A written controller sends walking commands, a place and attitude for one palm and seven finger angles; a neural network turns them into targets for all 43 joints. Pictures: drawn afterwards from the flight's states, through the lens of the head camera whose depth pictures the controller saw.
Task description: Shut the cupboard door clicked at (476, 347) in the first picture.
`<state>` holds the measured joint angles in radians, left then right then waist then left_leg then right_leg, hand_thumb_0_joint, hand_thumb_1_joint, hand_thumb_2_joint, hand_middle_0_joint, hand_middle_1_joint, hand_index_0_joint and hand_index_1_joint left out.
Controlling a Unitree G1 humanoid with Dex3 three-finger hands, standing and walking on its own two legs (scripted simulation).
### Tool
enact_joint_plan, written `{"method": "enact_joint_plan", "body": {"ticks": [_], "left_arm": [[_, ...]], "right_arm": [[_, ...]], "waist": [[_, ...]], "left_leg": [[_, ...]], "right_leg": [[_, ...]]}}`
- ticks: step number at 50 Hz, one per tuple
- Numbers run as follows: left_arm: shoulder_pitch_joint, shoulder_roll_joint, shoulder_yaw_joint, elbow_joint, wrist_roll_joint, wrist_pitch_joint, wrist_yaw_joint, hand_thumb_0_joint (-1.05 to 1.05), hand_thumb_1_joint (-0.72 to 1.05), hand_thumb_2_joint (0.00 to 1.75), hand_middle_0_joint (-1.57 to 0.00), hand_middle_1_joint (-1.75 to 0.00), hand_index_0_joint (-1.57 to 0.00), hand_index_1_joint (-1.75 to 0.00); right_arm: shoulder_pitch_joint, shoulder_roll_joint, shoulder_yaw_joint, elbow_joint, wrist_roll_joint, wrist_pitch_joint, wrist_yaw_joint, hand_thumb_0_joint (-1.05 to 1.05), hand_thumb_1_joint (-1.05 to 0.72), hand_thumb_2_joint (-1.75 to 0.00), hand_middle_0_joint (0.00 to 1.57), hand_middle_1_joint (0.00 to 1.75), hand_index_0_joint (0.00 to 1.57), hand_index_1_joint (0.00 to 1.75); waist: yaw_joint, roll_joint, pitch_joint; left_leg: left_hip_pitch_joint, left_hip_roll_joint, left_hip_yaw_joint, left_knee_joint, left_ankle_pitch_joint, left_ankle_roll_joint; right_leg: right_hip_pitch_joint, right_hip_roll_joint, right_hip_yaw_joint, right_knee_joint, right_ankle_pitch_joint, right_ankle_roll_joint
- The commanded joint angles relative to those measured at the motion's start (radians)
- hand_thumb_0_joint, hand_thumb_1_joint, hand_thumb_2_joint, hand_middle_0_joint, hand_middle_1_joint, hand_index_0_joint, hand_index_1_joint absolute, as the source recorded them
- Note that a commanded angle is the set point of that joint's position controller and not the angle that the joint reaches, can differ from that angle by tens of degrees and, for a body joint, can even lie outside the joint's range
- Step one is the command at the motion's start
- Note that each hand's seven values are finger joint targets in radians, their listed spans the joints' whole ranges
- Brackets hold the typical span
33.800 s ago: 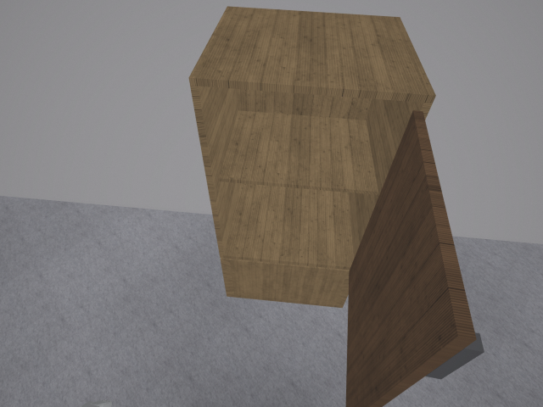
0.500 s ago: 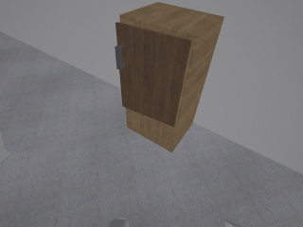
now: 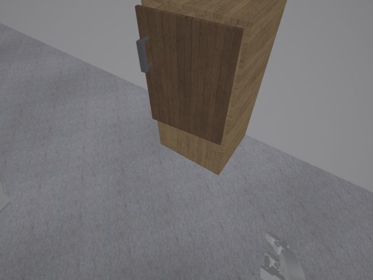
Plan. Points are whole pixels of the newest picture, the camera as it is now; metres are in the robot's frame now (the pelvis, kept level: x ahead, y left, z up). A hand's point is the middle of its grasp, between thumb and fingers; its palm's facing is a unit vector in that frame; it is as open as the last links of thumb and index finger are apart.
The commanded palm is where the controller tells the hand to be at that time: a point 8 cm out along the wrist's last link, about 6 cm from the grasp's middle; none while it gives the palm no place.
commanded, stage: stop stepping back and stand still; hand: left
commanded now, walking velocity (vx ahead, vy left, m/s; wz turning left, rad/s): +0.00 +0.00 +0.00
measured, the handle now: (145, 54) +0.94 +0.21 -0.02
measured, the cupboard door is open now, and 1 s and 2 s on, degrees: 6 6 6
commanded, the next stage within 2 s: let the arm hang, fingers relaxed in 0.96 s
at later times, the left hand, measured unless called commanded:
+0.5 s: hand (5, 196) +0.21 +0.28 +0.16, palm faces +0.34 -0.78 -0.53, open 7.4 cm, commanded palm +0.15 +0.32 +0.18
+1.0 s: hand out of the picture +0.16 +0.31 +0.15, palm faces +0.42 -0.80 -0.43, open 7.4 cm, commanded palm +0.10 +0.34 +0.18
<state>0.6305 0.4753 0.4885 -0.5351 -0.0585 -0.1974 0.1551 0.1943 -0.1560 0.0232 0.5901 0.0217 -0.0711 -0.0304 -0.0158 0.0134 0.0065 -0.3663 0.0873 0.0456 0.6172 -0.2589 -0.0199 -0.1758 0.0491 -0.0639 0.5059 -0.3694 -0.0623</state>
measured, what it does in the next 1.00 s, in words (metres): shifts its weight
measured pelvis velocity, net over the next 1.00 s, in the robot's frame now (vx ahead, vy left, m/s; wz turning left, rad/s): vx -0.04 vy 0.04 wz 0.00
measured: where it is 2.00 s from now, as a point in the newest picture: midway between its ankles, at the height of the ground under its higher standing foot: outside the picture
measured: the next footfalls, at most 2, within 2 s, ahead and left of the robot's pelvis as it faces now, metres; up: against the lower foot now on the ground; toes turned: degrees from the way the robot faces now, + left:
none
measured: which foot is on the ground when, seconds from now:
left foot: down 0.00-1.00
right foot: down 0.00-1.00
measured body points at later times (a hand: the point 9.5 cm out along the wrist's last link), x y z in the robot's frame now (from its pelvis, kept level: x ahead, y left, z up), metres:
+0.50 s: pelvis +0.01 +0.02 +0.00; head +0.02 +0.03 +0.45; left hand +0.19 +0.32 +0.19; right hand +0.17 -0.22 -0.08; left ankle +0.02 +0.15 -0.73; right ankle -0.07 -0.08 -0.73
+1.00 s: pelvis -0.04 +0.04 +0.01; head -0.04 +0.05 +0.46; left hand +0.13 +0.35 +0.18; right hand +0.11 -0.19 -0.08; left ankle +0.02 +0.15 -0.73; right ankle -0.07 -0.08 -0.73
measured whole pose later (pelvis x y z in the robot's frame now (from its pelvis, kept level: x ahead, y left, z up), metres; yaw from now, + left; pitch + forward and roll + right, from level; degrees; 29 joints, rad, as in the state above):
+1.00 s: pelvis -0.04 +0.04 +0.01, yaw +0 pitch +0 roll -2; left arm 0.56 0.39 0.39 -0.44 -0.04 -0.16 0.15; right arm 0.25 -0.19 0.02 0.62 0.01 -0.07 -0.07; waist -0.01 0.01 -0.02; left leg -0.32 0.03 0.04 0.46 -0.15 0.02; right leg -0.15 0.02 -0.06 0.39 -0.25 0.00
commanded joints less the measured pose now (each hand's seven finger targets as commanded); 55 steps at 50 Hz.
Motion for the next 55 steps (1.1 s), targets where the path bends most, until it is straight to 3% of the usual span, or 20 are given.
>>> {"method": "enact_joint_plan", "body": {"ticks": [1,3,5,7,10,13,14,17,19,26,29,30,33,38,44,50,52,53,54,55], "left_arm": [[-0.024,0.115,0.063,-0.069,-0.003,-0.021,0.023,0.0,0.9,0.9,-0.2,-0.3,-0.2,-0.3],[-0.121,0.124,0.043,-0.117,0.003,-0.024,0.024,0.0,0.9,0.9,-0.2,-0.3,-0.2,-0.3],[-0.24,0.171,0.045,-0.216,0.009,-0.035,0.026,0.0,0.9,0.9,-0.2,-0.3,-0.2,-0.3],[-0.234,0.163,0.038,-0.243,0.021,-0.033,0.033,0.0,0.9,0.9,-0.2,-0.3,-0.2,-0.3],[-0.197,0.171,0.059,-0.256,0.019,-0.032,0.034,0.0,0.9,0.9,-0.2,-0.3,-0.2,-0.3],[-0.064,0.135,0.07,-0.18,0.008,-0.034,0.03,0.0,0.9,0.9,-0.2,-0.3,-0.2,-0.3],[-0.04,0.135,0.083,-0.164,0.006,-0.038,0.029,0.0,0.9,0.9,-0.2,-0.3,-0.2,-0.3],[0.0,0.145,0.102,-0.139,-0.006,-0.039,0.025,0.0,0.9,0.9,-0.2,-0.3,-0.2,-0.3],[0.032,0.147,0.111,-0.121,-0.013,-0.033,0.022,0.0,0.9,0.9,-0.2,-0.3,-0.2,-0.3],[-0.042,0.132,0.055,-0.152,-0.01,-0.019,0.018,0.0,0.9,0.9,-0.2,-0.3,-0.2,-0.3],[-0.115,0.124,0.03,-0.178,-0.001,-0.022,0.023,0.0,0.9,0.9,-0.2,-0.3,-0.2,-0.3],[-0.144,0.155,0.051,-0.193,0.001,-0.024,0.026,0.0,0.9,0.9,-0.2,-0.3,-0.2,-0.3],[-0.163,0.116,0.021,-0.142,0.007,-0.027,0.026,0.0,0.9,0.9,-0.2,-0.3,-0.2,-0.3],[-0.169,0.092,0.009,-0.095,0.014,-0.032,0.024,0.0,0.9,0.9,-0.2,-0.3,-0.2,-0.3],[-0.138,0.093,0.019,-0.096,0.011,-0.033,0.02,0.0,0.9,0.9,-0.2,-0.3,-0.2,-0.3],[-0.139,0.117,0.036,-0.15,0.012,-0.034,0.022,0.0,0.9,0.9,-0.2,-0.3,-0.2,-0.3],[-0.135,0.096,0.018,-0.145,0.011,-0.035,0.022,0.0,0.9,0.9,-0.2,-0.3,-0.2,-0.3],[-0.169,-0.084,-0.395,0.656,0.083,0.103,-0.123,0.0,0.9,0.9,-0.2,-0.3,-0.2,-0.3],[-0.183,-0.078,-0.372,0.678,0.072,0.185,-0.142,0.0,0.9,0.9,-0.2,-0.3,-0.2,-0.3],[-0.19,-0.092,-0.382,0.665,0.075,0.205,-0.146,0.0,0.9,0.9,-0.2,-0.3,-0.2,-0.3]], "right_arm": [[-0.054,-0.139,-0.048,-0.119,0.004,-0.024,-0.036,0.0,-0.9,-0.9,0.2,0.3,0.2,0.3],[-0.052,-0.15,-0.048,-0.115,-0.001,-0.029,-0.051,0.0,-0.9,-0.9,0.2,0.3,0.2,0.3],[-0.067,-0.173,-0.058,-0.116,-0.001,-0.039,-0.067,0.0,-0.9,-0.9,0.2,0.3,0.2,0.3],[-0.054,-0.155,-0.049,-0.124,-0.006,-0.04,-0.068,0.0,-0.9,-0.9,0.2,0.3,0.2,0.3],[-0.061,-0.158,-0.055,-0.131,0.002,-0.043,-0.056,0.0,-0.9,-0.9,0.2,0.3,0.2,0.3],[-0.048,-0.154,-0.054,-0.14,0.002,-0.028,-0.046,0.0,-0.9,-0.9,0.2,0.3,0.2,0.3],[-0.044,-0.155,-0.054,-0.14,0.001,-0.02,-0.043,0.0,-0.9,-0.9,0.2,0.3,0.2,0.3],[-0.031,-0.157,-0.059,-0.146,0.004,0.0,-0.036,0.0,-0.9,-0.9,0.2,0.3,0.2,0.3],[-0.037,-0.157,-0.061,-0.154,0.005,0.009,-0.04,0.0,-0.9,-0.9,0.2,0.3,0.2,0.3],[-0.05,-0.164,-0.053,-0.149,0.002,-0.001,-0.056,0.0,-0.9,-0.9,0.2,0.3,0.2,0.3],[-0.053,-0.17,-0.052,-0.144,-0.003,-0.015,-0.062,0.0,-0.9,-0.9,0.2,0.3,0.2,0.3],[-0.059,-0.176,-0.052,-0.141,-0.006,-0.023,-0.065,0.0,-0.9,-0.9,0.2,0.3,0.2,0.3],[-0.059,-0.167,-0.047,-0.134,-0.009,-0.032,-0.065,0.0,-0.9,-0.9,0.2,0.3,0.2,0.3],[-0.064,-0.164,-0.048,-0.128,-0.013,-0.04,-0.061,0.0,-0.9,-0.9,0.2,0.3,0.2,0.3],[-0.066,-0.163,-0.048,-0.127,-0.013,-0.052,-0.06,0.0,-0.9,-0.9,0.2,0.3,0.2,0.3],[-0.072,-0.17,-0.049,-0.123,-0.015,-0.064,-0.059,0.0,-0.9,-0.9,0.2,0.3,0.2,0.3],[-0.066,-0.164,-0.045,-0.123,-0.015,-0.062,-0.06,0.0,-0.9,-0.9,0.2,0.3,0.2,0.3],[-0.132,-0.357,-0.084,0.104,-0.016,-0.119,0.035,0.0,-0.9,-0.9,0.2,0.3,0.2,0.3],[-0.05,-0.316,-0.087,0.104,-0.01,-0.047,0.038,0.0,-0.9,-0.9,0.2,0.3,0.2,0.3],[-0.022,-0.306,-0.09,0.09,-0.016,-0.035,0.034,0.0,-0.9,-0.9,0.2,0.3,0.2,0.3]], "waist": [[0.008,-0.132,-0.12],[0.002,-0.105,-0.15],[0.005,0.012,-0.183],[0.005,0.124,-0.183],[0.017,0.105,-0.146],[0.009,0.114,-0.124],[0.007,0.122,-0.138],[0.002,0.009,-0.208],[0.004,-0.008,-0.223],[0.004,0.051,-0.165],[0.008,0.086,-0.128],[0.009,0.09,-0.11],[0.007,0.077,-0.046],[0.005,0.083,0.002],[0.012,0.055,-0.044],[0.014,0.093,-0.086],[0.013,0.105,-0.086],[-0.004,0.1,0.004],[-0.001,0.104,-0.068],[-0.002,0.09,-0.064]], "left_leg": [[-0.058,-0.039,-0.014,-0.017,-0.027,0.028],[0.1,-0.03,-0.009,-0.112,0.267,0.045],[0.279,0.02,-0.04,-0.114,0.555,0.066],[0.33,0.032,-0.045,-0.079,0.714,0.082],[0.213,0.027,-0.048,-0.096,0.544,0.051],[0.135,0.01,-0.045,-0.107,0.447,0.034],[0.133,0.009,-0.041,-0.099,0.465,0.033],[0.132,0.004,-0.016,-0.052,0.548,0.026],[0.148,0.004,-0.015,-0.07,0.539,0.032],[0.168,0.017,-0.045,-0.128,0.434,0.039],[0.151,0.018,-0.062,-0.175,0.294,0.045],[0.139,0.017,-0.071,-0.191,0.234,0.044],[0.099,0.006,-0.078,-0.231,0.036,0.045],[0.067,-0.004,-0.091,-0.278,-0.144,0.04],[0.069,0.0,-0.103,-0.304,-0.132,0.04],[0.099,-0.004,-0.096,-0.286,-0.048,0.037],[0.101,-0.001,-0.099,-0.287,-0.018,0.037],[0.006,0.035,-0.125,-0.121,0.266,0.047],[0.099,0.033,-0.084,-0.115,0.296,0.035],[0.118,0.04,-0.086,-0.106,0.306,0.036]], "right_leg": [[0.181,-0.242,0.195,-0.04,0.899,0.029],[0.13,-0.178,0.116,0.006,0.84,0.067],[0.03,-0.124,0.072,0.053,0.736,0.105],[-0.006,-0.094,0.046,0.072,0.695,0.103],[0.05,-0.093,0.071,-0.035,0.521,0.079],[0.08,-0.112,0.089,-0.061,0.518,0.053],[0.09,-0.119,0.095,-0.06,0.556,0.049],[0.16,-0.15,0.095,-0.024,0.801,0.052],[0.15,-0.142,0.082,-0.021,0.785,0.059],[0.054,-0.114,0.076,-0.07,0.529,0.071],[0.022,-0.094,0.076,-0.105,0.347,0.072],[0.008,-0.095,0.077,-0.123,0.288,0.072],[-0.029,-0.092,0.091,-0.178,0.135,0.065],[-0.068,-0.082,0.094,-0.225,-0.011,0.057],[-0.02,-0.067,0.075,-0.206,0.04,0.062],[0.004,-0.071,0.074,-0.191,0.108,0.062],[0.01,-0.069,0.067,-0.18,0.123,0.062],[-0.09,-0.145,0.022,-0.035,0.265,0.037],[-0.103,-0.148,0.086,-0.07,0.222,0.032],[-0.123,-0.134,0.071,-0.064,0.173,0.034]]}}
